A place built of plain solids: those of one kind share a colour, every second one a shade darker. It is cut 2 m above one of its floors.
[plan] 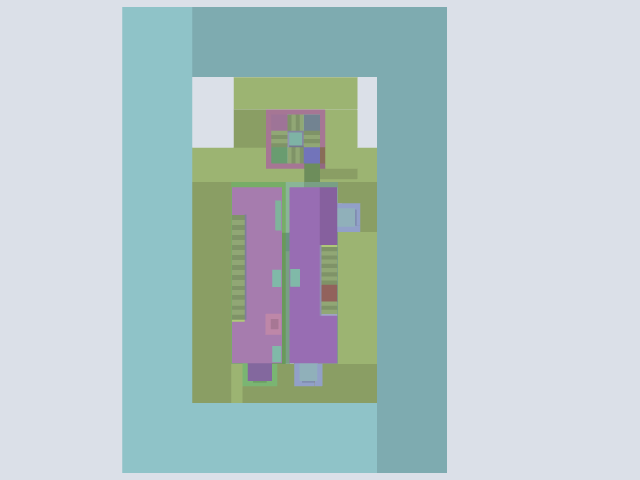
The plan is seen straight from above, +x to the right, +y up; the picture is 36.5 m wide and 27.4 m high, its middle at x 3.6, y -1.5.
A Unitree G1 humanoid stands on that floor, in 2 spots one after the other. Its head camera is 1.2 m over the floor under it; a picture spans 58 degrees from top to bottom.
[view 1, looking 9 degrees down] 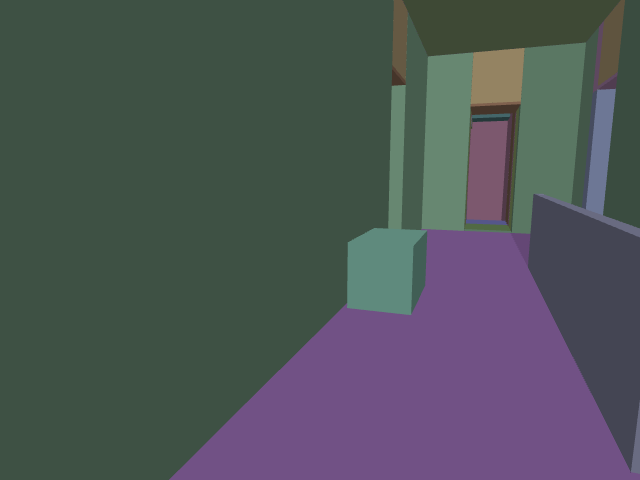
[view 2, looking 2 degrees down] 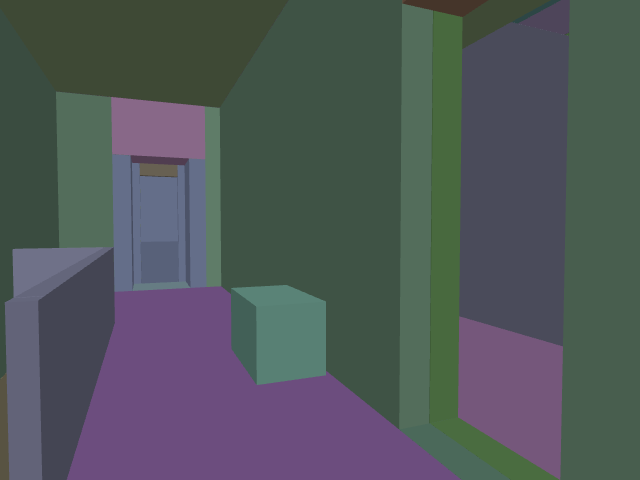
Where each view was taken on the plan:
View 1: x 2.94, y -7.74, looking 110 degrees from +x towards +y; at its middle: wall_great_chamber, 3.21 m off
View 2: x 3.22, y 0.00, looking -112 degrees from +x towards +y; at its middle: wall_great_chamber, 3.65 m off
